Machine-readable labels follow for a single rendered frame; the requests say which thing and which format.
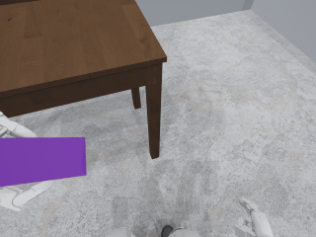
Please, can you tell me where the sponge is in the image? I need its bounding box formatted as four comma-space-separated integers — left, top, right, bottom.
0, 137, 87, 188

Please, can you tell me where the table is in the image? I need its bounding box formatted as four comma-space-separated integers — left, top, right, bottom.
0, 0, 167, 159

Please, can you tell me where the right robot shin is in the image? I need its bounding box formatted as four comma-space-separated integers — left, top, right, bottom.
169, 227, 184, 236

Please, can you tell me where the robot left hand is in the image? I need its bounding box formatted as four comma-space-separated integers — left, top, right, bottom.
0, 112, 55, 211

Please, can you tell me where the robot right hand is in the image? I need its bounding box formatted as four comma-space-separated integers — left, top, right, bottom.
234, 197, 275, 237

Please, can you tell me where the right robot foot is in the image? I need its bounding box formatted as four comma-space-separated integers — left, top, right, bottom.
161, 225, 174, 237

